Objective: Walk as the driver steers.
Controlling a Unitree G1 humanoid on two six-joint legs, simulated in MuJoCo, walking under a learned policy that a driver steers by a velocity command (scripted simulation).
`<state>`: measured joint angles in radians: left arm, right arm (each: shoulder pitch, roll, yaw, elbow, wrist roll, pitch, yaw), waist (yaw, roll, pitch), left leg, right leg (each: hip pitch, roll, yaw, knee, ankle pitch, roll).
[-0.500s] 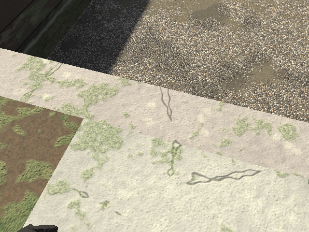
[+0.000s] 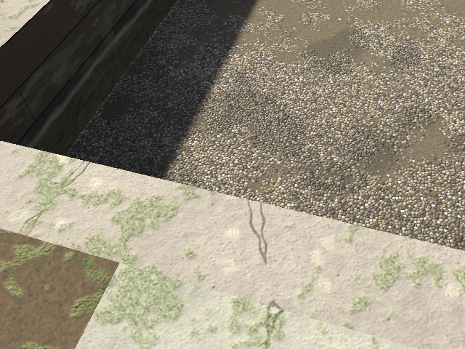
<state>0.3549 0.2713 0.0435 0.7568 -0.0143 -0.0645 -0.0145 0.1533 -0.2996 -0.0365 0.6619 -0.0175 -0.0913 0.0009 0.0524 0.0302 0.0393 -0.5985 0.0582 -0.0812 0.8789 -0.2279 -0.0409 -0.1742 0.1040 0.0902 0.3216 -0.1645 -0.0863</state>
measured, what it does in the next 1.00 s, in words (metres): walks ahead, turning right: left foot, then right foot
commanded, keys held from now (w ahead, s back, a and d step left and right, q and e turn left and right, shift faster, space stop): w+e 0.14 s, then e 0.58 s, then no key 0.10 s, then q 0.18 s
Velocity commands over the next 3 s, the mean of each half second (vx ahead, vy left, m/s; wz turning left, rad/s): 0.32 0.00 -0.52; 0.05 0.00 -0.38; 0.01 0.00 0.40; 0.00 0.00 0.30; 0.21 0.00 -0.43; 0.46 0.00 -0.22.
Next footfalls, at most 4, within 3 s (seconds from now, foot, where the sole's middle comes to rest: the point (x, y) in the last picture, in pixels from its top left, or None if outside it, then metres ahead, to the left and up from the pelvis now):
0.22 left None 0.31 0.13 -0.78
0.66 right None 0.25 -0.12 -0.78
1.02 left None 0.32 0.11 -0.78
1.56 left None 0.26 0.14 -0.78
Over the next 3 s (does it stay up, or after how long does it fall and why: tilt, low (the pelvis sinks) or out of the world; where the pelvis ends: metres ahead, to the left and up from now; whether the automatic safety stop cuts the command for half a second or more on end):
stays up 0.46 -0.12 -0.03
